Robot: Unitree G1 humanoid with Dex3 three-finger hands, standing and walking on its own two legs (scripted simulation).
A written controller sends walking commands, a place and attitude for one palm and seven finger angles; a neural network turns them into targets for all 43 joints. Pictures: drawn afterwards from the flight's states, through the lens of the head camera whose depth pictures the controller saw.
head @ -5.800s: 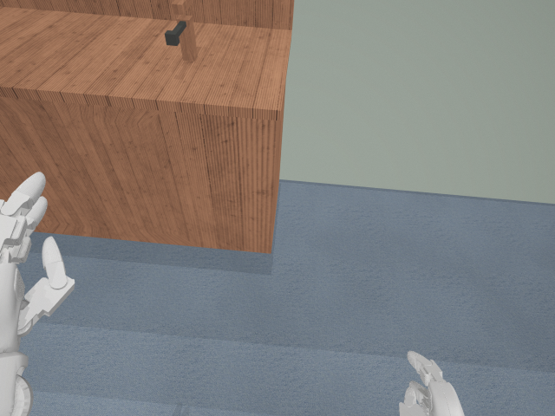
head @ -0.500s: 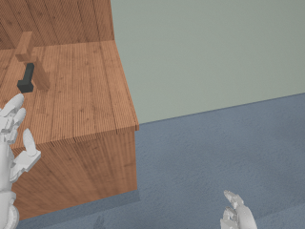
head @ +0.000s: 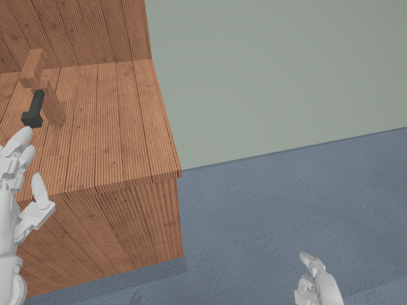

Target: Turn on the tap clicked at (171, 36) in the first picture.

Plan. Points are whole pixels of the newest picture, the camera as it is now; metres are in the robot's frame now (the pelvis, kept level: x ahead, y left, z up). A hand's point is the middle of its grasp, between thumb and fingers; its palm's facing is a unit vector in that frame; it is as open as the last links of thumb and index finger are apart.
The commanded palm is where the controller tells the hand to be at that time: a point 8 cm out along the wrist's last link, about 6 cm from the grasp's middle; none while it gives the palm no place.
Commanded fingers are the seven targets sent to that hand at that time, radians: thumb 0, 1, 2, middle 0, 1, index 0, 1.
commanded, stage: shuffle to correct the standing spot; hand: left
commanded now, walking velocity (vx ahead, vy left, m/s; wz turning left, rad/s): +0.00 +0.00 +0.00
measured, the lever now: (32, 119) +0.43 +0.41 +0.11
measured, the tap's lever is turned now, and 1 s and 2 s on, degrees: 0 0 0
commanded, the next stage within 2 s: come to a stop and stand still in 0.64 s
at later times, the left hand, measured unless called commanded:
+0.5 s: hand (44, 185) +0.25 +0.27 +0.15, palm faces +0.43 -0.84 -0.33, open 7.4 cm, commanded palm +0.20 +0.30 +0.17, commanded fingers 0.00 0.90 0.90 -0.20 -0.30 -0.20 -0.30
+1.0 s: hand (51, 142) +0.32 +0.29 +0.17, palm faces +0.41 -0.86 -0.31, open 7.4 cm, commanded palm +0.28 +0.34 +0.17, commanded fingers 0.00 0.90 0.90 -0.20 -0.30 -0.20 -0.30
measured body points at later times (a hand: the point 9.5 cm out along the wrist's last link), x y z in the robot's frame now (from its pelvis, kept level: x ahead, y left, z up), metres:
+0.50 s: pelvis +0.03 +0.02 -0.02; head +0.04 +0.04 +0.43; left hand +0.22 +0.32 +0.17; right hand +0.20 -0.22 -0.09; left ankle +0.01 +0.07 -0.74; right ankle +0.00 -0.10 -0.72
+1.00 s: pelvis +0.11 +0.06 -0.02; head +0.12 +0.08 +0.43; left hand +0.30 +0.34 +0.19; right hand +0.28 -0.19 -0.09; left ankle +0.19 +0.23 -0.73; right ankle +0.12 -0.05 -0.74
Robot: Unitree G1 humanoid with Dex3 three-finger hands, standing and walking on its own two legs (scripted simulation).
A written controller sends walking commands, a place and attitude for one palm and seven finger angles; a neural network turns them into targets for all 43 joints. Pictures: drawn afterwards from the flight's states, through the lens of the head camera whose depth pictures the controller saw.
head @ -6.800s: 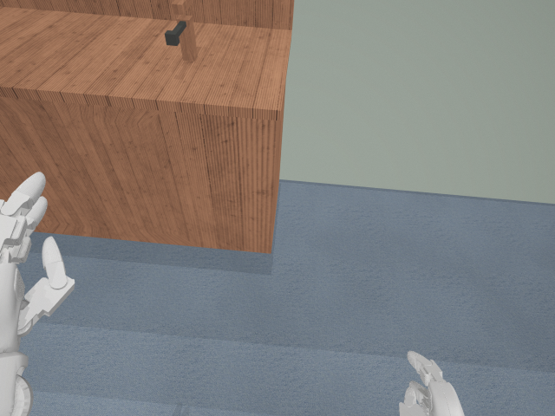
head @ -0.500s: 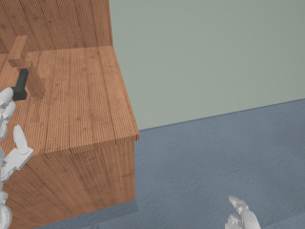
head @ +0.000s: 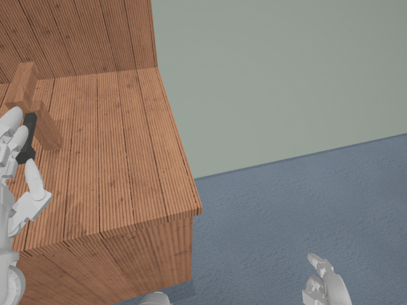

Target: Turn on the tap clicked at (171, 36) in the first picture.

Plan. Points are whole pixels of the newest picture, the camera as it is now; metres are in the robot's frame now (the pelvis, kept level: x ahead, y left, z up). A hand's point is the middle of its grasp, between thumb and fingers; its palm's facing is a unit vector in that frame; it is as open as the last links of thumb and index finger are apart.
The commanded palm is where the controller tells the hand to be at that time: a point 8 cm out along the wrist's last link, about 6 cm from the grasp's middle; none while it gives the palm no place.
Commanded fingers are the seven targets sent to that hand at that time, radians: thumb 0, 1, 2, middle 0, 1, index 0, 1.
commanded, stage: come to a stop and stand still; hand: left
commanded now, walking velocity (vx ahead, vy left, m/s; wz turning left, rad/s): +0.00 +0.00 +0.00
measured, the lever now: (22, 153) +0.31 +0.36 +0.13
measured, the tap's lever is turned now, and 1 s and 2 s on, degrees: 0 0 0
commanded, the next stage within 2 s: look again from close up in 0.66 s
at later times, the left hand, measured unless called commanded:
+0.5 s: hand (29, 161) +0.27 +0.30 +0.18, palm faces +0.39 -0.85 -0.35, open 7.4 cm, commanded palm +0.21 +0.33 +0.19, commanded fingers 0.00 0.90 0.90 -0.20 -0.30 -0.20 -0.30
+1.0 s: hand (57, 191) +0.24 +0.26 +0.14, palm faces +0.11 -0.89 -0.43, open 7.4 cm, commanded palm +0.20 +0.33 +0.19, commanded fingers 0.00 0.90 0.90 -0.20 -0.30 -0.20 -0.30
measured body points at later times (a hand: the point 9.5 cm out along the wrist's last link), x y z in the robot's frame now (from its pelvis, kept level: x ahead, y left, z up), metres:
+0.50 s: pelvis +0.04 +0.05 +0.01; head +0.06 +0.07 +0.46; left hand +0.24 +0.34 +0.20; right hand +0.23 -0.16 -0.06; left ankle +0.08 +0.17 -0.73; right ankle +0.01 -0.11 -0.73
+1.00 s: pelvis +0.01 +0.06 +0.01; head +0.06 +0.08 +0.45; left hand +0.23 +0.31 +0.16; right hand +0.16 -0.18 -0.07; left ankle +0.08 +0.17 -0.73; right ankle +0.01 -0.11 -0.73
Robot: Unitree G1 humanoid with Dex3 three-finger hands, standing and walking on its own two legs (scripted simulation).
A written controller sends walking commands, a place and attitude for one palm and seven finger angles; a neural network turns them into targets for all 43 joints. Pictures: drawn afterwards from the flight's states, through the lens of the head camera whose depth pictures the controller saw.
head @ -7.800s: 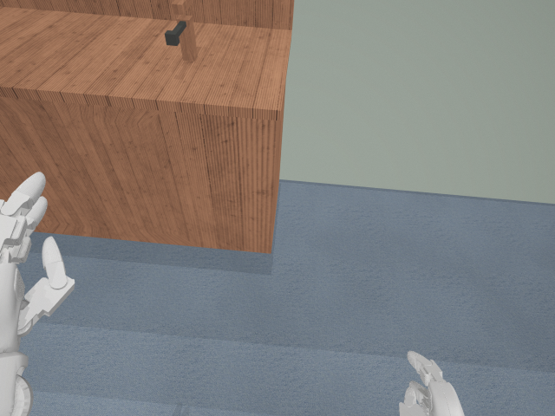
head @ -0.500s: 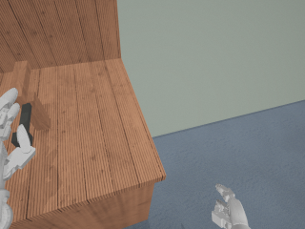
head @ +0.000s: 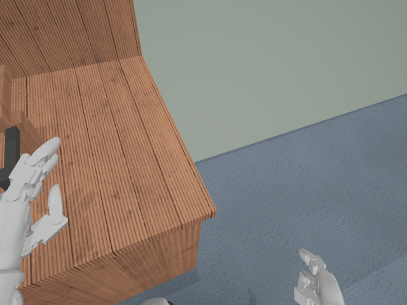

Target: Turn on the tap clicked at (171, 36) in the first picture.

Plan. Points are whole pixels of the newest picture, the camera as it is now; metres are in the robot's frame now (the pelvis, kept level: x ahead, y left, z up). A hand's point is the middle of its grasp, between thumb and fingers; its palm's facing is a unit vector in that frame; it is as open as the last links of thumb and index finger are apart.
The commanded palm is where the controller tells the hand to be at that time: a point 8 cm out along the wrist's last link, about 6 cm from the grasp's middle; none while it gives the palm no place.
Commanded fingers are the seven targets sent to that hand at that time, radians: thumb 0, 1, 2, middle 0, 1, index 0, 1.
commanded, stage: shuffle to correct the standing spot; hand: left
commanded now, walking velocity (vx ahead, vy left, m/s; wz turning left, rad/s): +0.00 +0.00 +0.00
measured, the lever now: (11, 178) +0.27 +0.32 +0.12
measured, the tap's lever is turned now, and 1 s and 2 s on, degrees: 0 0 0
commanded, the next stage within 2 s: come to a stop and stand still in 0.52 s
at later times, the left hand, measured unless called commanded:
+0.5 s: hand (38, 215) +0.20 +0.22 +0.18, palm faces +0.38 -0.81 -0.46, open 7.4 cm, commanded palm +0.13 +0.25 +0.18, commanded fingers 0.00 0.90 0.90 -0.20 -0.30 -0.20 -0.30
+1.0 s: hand (9, 231) +0.18 +0.25 +0.17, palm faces +0.41 -0.81 -0.42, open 7.4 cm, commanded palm +0.11 +0.27 +0.18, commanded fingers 0.00 0.90 0.90 -0.20 -0.30 -0.20 -0.30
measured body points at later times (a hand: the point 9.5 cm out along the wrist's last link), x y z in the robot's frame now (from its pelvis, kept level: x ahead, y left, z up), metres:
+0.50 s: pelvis -0.02 -0.03 -0.01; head +0.06 +0.00 +0.43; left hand +0.17 +0.26 +0.21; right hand +0.21 -0.24 -0.07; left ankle +0.05 +0.11 -0.74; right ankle +0.01 -0.17 -0.74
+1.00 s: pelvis -0.04 -0.01 +0.00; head -0.01 +0.02 +0.44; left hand +0.15 +0.29 +0.19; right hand +0.10 -0.23 -0.09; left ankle +0.01 +0.09 -0.74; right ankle -0.02 -0.14 -0.73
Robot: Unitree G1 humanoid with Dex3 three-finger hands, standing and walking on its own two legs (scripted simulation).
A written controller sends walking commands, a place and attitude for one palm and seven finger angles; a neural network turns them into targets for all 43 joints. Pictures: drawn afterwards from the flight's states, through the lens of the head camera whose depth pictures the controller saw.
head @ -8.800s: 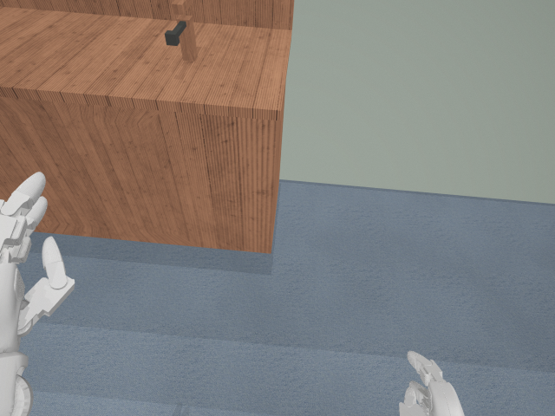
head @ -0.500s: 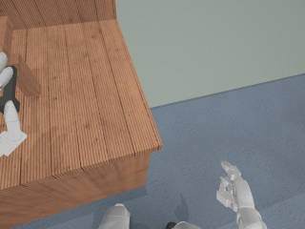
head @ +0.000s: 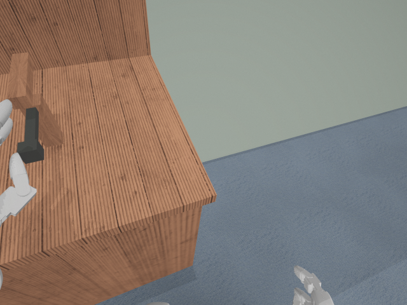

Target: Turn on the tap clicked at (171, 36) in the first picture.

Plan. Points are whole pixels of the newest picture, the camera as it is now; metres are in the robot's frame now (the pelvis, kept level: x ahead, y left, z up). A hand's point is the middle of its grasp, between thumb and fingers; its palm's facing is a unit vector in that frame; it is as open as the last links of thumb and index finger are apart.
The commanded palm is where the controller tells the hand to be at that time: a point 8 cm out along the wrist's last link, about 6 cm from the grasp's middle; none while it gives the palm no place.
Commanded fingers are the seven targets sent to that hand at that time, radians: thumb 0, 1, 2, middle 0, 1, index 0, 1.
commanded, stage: come to a stop and stand still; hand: left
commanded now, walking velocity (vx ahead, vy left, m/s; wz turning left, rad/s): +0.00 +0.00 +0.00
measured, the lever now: (31, 151) +0.32 +0.32 +0.13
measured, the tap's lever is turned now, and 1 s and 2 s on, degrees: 0 0 0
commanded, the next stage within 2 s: look again from close up in 0.82 s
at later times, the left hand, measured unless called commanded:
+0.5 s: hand (45, 171) +0.26 +0.25 +0.18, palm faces +0.39 -0.83 -0.40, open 7.4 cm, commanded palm +0.20 +0.28 +0.18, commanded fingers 0.00 0.90 0.90 -0.20 -0.30 -0.20 -0.30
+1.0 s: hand (22, 152) +0.27 +0.27 +0.20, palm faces +0.47 -0.75 -0.47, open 7.4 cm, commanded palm +0.19 +0.27 +0.18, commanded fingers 0.00 0.90 0.90 -0.20 -0.30 -0.20 -0.30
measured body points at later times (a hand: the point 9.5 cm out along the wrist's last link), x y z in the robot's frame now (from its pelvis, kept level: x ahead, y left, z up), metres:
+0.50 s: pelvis +0.04 +0.00 +0.01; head +0.06 +0.01 +0.46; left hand +0.23 +0.29 +0.20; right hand +0.23 -0.22 -0.06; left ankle +0.05 +0.09 -0.73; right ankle +0.02 -0.12 -0.73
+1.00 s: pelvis +0.03 -0.01 +0.01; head +0.06 +0.01 +0.46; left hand +0.24 +0.31 +0.22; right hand +0.21 -0.24 -0.07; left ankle +0.05 +0.09 -0.73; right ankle +0.02 -0.12 -0.73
